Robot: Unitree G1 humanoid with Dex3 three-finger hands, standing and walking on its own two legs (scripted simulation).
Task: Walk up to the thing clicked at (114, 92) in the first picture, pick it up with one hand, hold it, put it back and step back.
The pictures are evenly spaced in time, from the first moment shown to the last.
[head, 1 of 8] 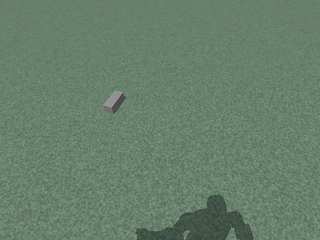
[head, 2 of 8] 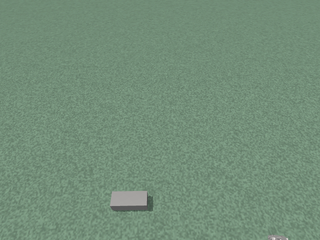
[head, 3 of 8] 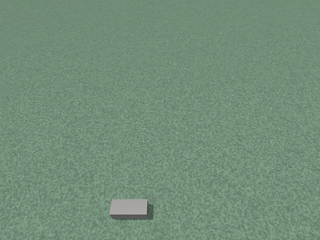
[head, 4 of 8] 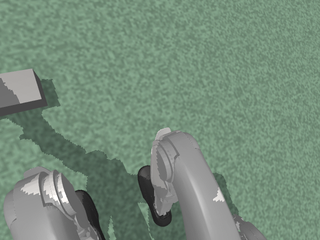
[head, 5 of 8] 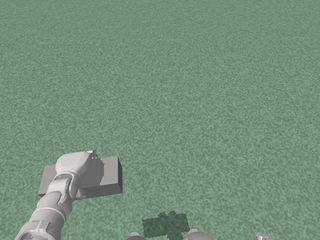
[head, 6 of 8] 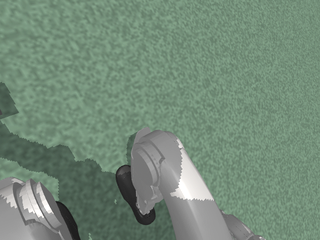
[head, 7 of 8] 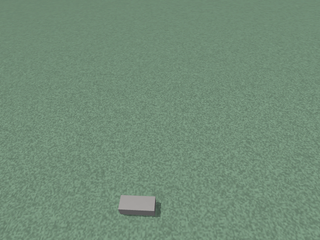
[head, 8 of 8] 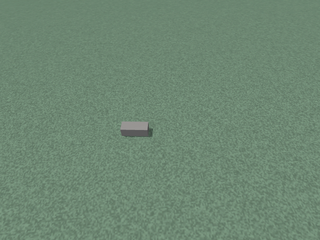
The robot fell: no
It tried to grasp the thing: yes
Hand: left
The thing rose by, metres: 0.66
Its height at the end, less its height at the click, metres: +0.00
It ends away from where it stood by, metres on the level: 0.01
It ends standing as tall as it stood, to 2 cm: yes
